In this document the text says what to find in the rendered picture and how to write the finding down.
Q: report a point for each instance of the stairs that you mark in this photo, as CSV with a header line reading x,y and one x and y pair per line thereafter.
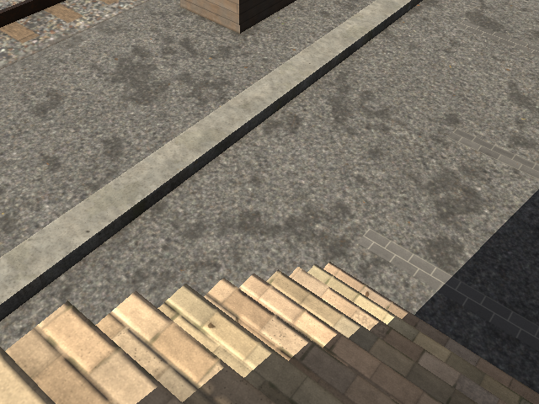
x,y
316,337

